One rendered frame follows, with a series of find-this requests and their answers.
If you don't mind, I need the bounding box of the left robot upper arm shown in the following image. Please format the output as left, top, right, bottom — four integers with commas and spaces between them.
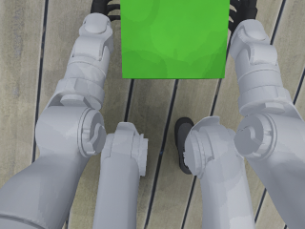
0, 106, 107, 229

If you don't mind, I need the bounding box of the robot right foot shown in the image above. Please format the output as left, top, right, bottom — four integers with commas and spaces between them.
174, 117, 194, 175

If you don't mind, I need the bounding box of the robot right hand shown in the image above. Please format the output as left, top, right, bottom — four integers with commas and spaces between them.
228, 0, 258, 36

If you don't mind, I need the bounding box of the right robot upper arm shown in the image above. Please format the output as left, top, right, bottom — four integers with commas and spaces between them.
234, 112, 305, 229

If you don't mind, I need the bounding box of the robot right thigh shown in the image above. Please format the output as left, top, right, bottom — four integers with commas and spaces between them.
187, 124, 256, 229

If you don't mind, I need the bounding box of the robot left hand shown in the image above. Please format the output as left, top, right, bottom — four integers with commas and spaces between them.
90, 0, 121, 21

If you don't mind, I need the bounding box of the carton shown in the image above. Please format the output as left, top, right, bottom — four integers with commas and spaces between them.
120, 0, 230, 79

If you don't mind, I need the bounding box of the right robot forearm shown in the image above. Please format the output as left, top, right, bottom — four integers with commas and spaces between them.
229, 19, 305, 122

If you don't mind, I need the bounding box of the left robot forearm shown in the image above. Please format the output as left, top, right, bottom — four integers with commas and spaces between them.
35, 12, 114, 146

